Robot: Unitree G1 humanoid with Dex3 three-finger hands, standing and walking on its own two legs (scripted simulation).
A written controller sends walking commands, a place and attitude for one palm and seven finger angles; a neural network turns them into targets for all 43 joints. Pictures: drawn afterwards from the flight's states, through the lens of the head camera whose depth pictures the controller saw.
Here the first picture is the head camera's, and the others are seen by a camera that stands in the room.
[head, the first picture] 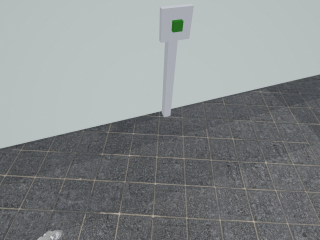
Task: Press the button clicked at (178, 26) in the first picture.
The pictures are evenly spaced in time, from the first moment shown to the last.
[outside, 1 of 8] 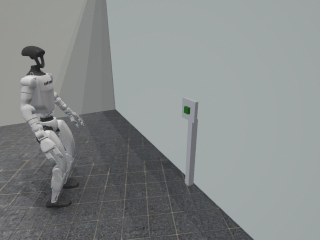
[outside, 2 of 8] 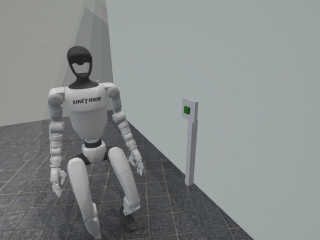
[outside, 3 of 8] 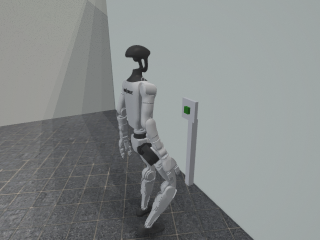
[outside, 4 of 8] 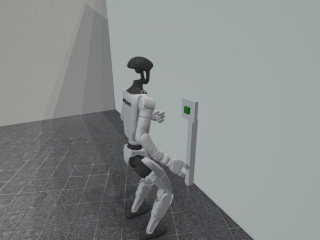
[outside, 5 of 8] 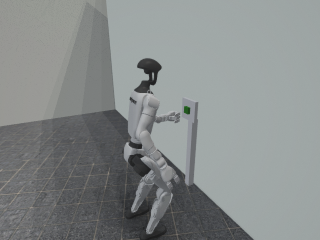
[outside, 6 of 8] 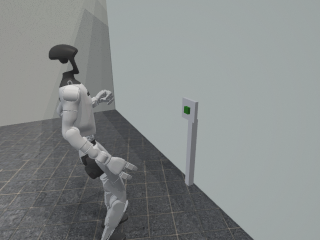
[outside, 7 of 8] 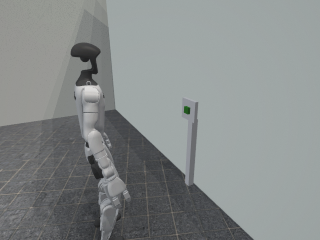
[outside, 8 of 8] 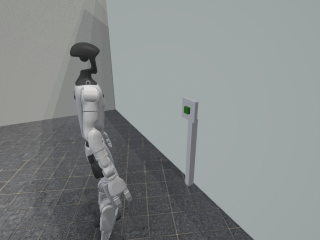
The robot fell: no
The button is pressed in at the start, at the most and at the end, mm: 0 8 0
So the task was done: yes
